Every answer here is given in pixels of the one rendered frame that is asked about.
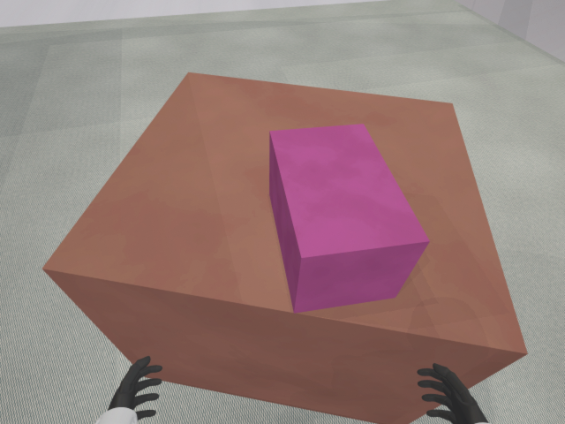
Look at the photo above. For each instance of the left robot hand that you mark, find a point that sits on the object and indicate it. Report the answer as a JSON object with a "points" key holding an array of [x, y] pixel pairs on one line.
{"points": [[130, 386]]}

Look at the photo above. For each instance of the carton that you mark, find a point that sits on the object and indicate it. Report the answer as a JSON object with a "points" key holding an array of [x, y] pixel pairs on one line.
{"points": [[347, 233]]}

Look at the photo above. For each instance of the pedestal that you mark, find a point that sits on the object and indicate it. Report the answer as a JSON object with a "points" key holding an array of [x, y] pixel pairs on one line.
{"points": [[178, 257]]}

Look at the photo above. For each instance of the right robot hand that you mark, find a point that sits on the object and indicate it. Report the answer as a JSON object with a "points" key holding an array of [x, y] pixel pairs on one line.
{"points": [[463, 407]]}

